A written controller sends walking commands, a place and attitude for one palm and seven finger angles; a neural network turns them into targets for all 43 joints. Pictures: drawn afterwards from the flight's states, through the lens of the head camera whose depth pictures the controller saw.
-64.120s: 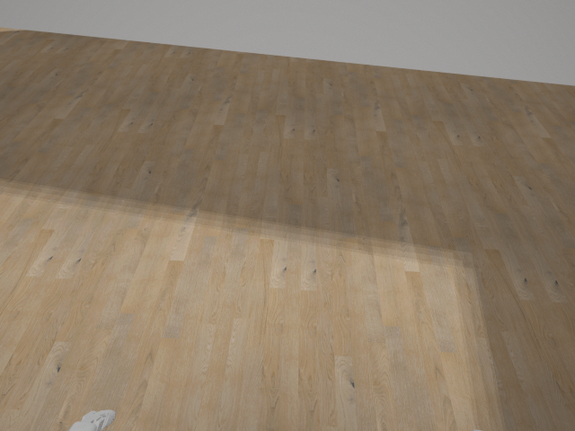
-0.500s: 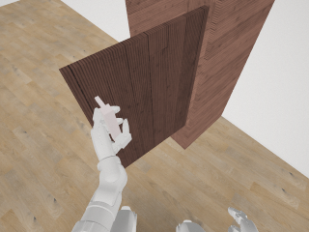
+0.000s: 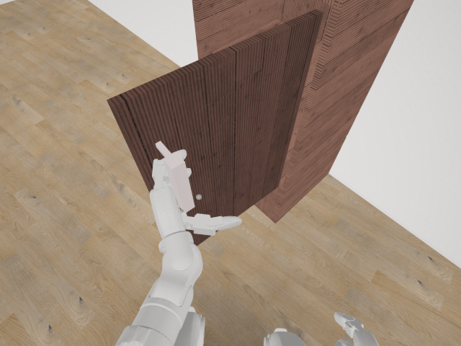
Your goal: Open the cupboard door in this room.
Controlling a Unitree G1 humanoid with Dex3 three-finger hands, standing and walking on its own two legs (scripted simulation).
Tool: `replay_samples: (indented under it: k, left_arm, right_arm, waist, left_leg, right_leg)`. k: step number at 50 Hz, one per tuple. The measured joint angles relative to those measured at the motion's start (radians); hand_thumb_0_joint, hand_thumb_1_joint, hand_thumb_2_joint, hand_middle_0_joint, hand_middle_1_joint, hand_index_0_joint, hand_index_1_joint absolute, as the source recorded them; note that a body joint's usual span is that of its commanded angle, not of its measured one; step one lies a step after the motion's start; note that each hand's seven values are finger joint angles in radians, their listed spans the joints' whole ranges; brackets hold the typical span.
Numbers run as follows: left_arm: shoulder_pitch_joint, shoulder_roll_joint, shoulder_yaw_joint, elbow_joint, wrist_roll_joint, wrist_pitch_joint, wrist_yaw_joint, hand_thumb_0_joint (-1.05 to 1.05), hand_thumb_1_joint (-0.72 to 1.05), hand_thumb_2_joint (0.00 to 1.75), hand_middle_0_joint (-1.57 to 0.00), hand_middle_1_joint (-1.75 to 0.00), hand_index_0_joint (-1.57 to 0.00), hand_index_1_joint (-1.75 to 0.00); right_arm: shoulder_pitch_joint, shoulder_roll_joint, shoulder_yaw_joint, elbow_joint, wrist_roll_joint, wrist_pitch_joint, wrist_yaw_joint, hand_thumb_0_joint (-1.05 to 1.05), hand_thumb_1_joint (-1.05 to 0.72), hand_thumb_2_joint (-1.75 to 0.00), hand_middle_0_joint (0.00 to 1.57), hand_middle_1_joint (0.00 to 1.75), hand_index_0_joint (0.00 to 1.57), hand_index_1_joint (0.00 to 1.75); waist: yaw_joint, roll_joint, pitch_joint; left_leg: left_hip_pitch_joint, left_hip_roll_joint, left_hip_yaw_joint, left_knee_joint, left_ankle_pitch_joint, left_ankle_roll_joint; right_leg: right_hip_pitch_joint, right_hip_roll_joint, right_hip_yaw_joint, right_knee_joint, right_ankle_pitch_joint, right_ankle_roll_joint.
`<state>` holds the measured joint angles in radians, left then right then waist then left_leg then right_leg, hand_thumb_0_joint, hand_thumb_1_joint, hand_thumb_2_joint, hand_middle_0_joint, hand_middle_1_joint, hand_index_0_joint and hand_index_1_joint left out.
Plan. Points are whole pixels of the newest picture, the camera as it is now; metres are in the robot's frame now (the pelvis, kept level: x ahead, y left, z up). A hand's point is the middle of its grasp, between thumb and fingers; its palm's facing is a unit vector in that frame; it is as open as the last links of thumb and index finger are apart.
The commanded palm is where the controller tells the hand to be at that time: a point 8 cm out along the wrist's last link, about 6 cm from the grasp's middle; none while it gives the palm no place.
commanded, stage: open thumb and fingers to let go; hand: left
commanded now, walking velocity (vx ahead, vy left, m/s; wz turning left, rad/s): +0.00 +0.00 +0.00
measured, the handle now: (174, 178) +0.39 +0.12 +0.05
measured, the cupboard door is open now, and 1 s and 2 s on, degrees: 85 89 88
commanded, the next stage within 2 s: slide the hand sideways off the handle in 0.12 s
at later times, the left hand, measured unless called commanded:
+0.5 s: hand (195, 216) +0.32 +0.08 +0.04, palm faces -0.12 -0.99 +0.01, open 16.0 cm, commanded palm +0.31 +0.12 +0.04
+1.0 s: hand (175, 240) +0.28 +0.10 +0.04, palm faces -0.06 -1.00 -0.01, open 16.2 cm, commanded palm +0.26 +0.17 +0.04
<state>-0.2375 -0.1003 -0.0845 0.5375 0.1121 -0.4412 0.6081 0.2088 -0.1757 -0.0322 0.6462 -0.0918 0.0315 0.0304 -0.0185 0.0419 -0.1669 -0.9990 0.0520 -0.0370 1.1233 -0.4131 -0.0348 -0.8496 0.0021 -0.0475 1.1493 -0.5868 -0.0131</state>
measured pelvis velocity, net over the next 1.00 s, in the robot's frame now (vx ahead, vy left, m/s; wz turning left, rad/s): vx -0.01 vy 0.01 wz -0.01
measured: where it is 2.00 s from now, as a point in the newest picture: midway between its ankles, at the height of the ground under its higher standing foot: outside the picture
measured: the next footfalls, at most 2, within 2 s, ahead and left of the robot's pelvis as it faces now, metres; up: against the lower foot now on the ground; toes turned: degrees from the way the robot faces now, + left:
none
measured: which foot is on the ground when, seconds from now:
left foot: down 0.00-1.00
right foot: down 0.00-1.00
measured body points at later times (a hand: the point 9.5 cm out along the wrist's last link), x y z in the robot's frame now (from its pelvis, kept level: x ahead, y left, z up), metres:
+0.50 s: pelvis -0.02 +0.02 +0.00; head +0.05 +0.02 +0.45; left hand +0.32 +0.13 +0.05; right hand +0.12 -0.21 -0.11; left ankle +0.07 +0.14 -0.65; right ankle -0.01 -0.11 -0.65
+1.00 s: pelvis -0.01 +0.01 +0.00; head +0.06 +0.00 +0.44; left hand +0.28 +0.16 +0.04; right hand +0.16 -0.22 -0.10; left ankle +0.07 +0.14 -0.65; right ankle -0.01 -0.11 -0.65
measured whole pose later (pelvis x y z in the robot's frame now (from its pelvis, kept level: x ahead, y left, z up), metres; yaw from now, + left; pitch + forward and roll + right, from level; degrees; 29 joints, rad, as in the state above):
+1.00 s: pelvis -0.01 +0.01 +0.00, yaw -1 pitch +14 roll -1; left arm 0.07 0.10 -0.08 0.23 -0.09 -0.44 0.01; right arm 0.21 -0.20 0.00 0.51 -0.01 0.05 0.00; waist 0.00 0.04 -0.13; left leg -0.97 0.05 -0.02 1.14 -0.42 -0.02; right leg -0.83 0.00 -0.03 1.16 -0.58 0.00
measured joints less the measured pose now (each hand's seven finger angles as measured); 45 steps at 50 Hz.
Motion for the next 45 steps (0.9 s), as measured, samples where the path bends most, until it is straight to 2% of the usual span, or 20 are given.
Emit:
replay_samples:
  k: [12,13,15,17,20,22,23,25,31,37,45]
  left_arm:
    - [-0.032,-0.006,-0.037,0.017,0.016,0.019,0.017,-0.01,-0.5,0.3,-0.45,-0.67,-0.4,-0.72]
    - [-0.029,0.002,-0.038,0.015,0.02,0.018,0.002,-0.01,-0.5,0.3,-0.45,-0.66,-0.39,-0.71]
    - [-0.012,0.048,-0.043,0.004,0.016,-0.006,-0.11,-0.01,-0.5,0.3,-0.43,-0.6,-0.34,-0.65]
    - [0.002,0.118,-0.057,-0.008,-0.011,-0.031,-0.264,-0.01,-0.5,0.3,-0.38,-0.54,-0.29,-0.58]
    - [0.0,0.191,-0.085,-0.017,-0.107,-0.027,-0.462,-0.01,-0.5,0.3,-0.3,-0.45,-0.22,-0.48]
    - [-0.007,0.189,-0.088,-0.014,-0.171,-0.002,-0.522,-0.01,-0.5,0.3,-0.26,-0.41,-0.2,-0.43]
    - [-0.007,0.176,-0.083,-0.015,-0.193,0.01,-0.531,-0.01,-0.5,0.3,-0.25,-0.39,-0.19,-0.41]
    - [0.005,0.152,-0.072,-0.024,-0.199,0.021,-0.527,-0.01,-0.5,0.3,-0.21,-0.36,-0.2,-0.39]
    - [0.065,0.124,-0.063,-0.072,-0.153,-0.006,-0.491,-0.01,-0.5,0.3,-0.21,-0.36,-0.2,-0.35]
    - [0.125,0.145,-0.052,-0.144,-0.136,-0.013,-0.501,-0.01,-0.5,0.3,-0.2,-0.33,-0.18,-0.32]
    - [0.231,0.181,-0.027,-0.248,-0.181,0.009,-0.559,-0.01,-0.5,0.3,-0.2,-0.32,-0.19,-0.32]
  right_arm:
    - [-0.026,0.009,0.013,0.004,0.001,-0.006,0.001,0.01,-0.91,-0.9,0.2,0.3,0.2,0.3]
    - [-0.028,0.01,0.016,0.004,0.003,-0.004,0.001,0.01,-0.91,-0.9,0.2,0.3,0.2,0.3]
    - [-0.021,0.01,0.02,-0.01,0.013,0.002,-0.001,0.01,-0.91,-0.9,0.2,0.3,0.2,0.3]
    - [-0.008,0.005,0.022,-0.026,0.031,0.004,-0.006,0.01,-0.91,-0.9,0.2,0.3,0.2,0.3]
    - [0.011,-0.015,0.024,-0.042,0.066,0.004,-0.02,0.01,-0.91,-0.9,0.2,0.3,0.2,0.3]
    - [0.02,-0.028,0.026,-0.047,0.081,0.003,-0.025,0.01,-0.91,-0.9,0.2,0.3,0.2,0.3]
    - [0.025,-0.032,0.026,-0.049,0.084,0.003,-0.025,0.01,-0.91,-0.9,0.2,0.3,0.2,0.3]
    - [0.035,-0.039,0.025,-0.059,0.085,0.004,-0.02,0.01,-0.91,-0.9,0.2,0.3,0.2,0.3]
    - [0.045,-0.04,0.023,-0.088,0.072,0.014,0.002,0.01,-0.91,-0.9,0.2,0.3,0.2,0.3]
    - [0.032,-0.029,0.026,-0.105,0.072,0.036,0.002,0.01,-0.91,-0.9,0.2,0.3,0.2,0.3]
    - [0.01,-0.022,0.036,-0.121,0.083,0.033,-0.018,0.01,-0.91,-0.9,0.2,0.3,0.2,0.3]
  waist:
    - [0.005,0.0,0.011]
    - [0.002,-0.002,0.012]
    - [-0.003,-0.005,0.013]
    - [-0.005,-0.003,0.017]
    - [-0.004,0.01,0.034]
    - [-0.003,0.015,0.042]
    - [-0.003,0.015,0.043]
    - [-0.004,0.012,0.041]
    - [-0.014,-0.002,0.031]
    - [-0.012,-0.009,0.036]
    - [0.004,-0.003,0.04]
  left_leg:
    - [-0.014,-0.01,-0.004,0.014,0.008,0.014]
    - [-0.015,-0.012,-0.004,0.014,0.01,0.015]
    - [-0.019,-0.015,-0.005,0.016,0.013,0.018]
    - [-0.02,-0.016,-0.008,0.022,0.013,0.02]
    - [-0.005,-0.017,-0.01,0.024,0.013,0.023]
    - [0.009,-0.017,-0.005,0.017,0.015,0.026]
    - [0.014,-0.017,-0.001,0.012,0.017,0.028]
    - [0.02,-0.017,0.009,0.003,0.02,0.032]
    - [0.01,-0.011,0.031,0.014,0.014,0.038]
    - [0.004,-0.004,0.034,0.031,0.002,0.033]
    - [0.025,0.002,0.027,0.017,0.0,0.023]
  right_leg:
    - [-0.004,-0.009,-0.004,0.003,0.011,0.014]
    - [-0.005,-0.011,-0.004,0.004,0.011,0.015]
    - [-0.008,-0.013,-0.006,0.008,0.012,0.016]
    - [-0.006,-0.014,-0.008,0.01,0.012,0.017]
    - [0.014,-0.014,-0.011,0.004,0.016,0.021]
    - [0.026,-0.015,-0.006,-0.005,0.022,0.026]
    - [0.03,-0.015,-0.002,-0.01,0.025,0.028]
    - [0.03,-0.017,0.008,-0.015,0.03,0.032]
    - [0.007,-0.015,0.031,0.006,0.026,0.037]
    - [-0.003,-0.008,0.036,0.026,0.015,0.032]
    - [0.018,-0.001,0.029,0.013,0.012,0.022]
